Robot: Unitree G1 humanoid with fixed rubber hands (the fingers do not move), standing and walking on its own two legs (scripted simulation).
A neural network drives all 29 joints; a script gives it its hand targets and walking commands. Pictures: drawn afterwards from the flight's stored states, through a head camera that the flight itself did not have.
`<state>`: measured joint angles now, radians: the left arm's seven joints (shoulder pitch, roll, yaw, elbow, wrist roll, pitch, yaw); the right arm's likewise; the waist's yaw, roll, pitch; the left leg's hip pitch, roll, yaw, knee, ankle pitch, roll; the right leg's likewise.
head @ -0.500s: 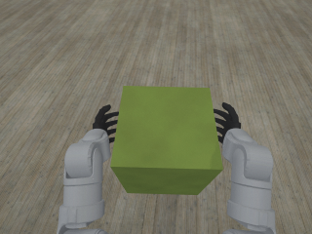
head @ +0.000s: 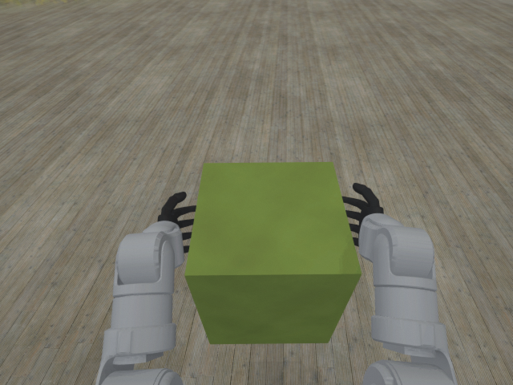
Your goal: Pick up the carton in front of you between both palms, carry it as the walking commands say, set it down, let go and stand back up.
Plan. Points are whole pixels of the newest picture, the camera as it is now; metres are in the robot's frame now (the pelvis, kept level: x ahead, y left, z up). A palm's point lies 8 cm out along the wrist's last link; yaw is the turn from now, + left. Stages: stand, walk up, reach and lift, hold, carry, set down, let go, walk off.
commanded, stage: carry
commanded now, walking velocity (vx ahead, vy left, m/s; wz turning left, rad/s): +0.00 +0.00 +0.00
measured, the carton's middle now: (268, 257) +0.34 +0.00 +0.05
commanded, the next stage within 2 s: none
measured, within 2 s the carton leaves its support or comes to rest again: neither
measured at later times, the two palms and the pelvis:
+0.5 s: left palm (173, 252) +0.30 +0.13 +0.12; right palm (381, 245) +0.30 -0.17 +0.12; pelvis -0.03 -0.01 +0.00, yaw +0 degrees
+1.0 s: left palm (160, 263) +0.28 +0.15 +0.12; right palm (376, 255) +0.28 -0.15 +0.13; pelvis -0.05 +0.00 +0.00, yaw +0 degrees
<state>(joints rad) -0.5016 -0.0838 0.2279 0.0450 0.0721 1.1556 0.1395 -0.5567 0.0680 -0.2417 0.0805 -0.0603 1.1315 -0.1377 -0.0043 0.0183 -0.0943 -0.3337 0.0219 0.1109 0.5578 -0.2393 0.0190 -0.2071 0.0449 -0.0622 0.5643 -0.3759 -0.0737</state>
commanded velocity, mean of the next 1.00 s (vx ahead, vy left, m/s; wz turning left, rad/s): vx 0.00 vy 0.00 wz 0.00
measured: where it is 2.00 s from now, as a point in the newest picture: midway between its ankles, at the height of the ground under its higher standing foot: outside the picture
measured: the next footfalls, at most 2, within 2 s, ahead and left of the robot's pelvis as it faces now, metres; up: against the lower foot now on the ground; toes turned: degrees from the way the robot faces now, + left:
none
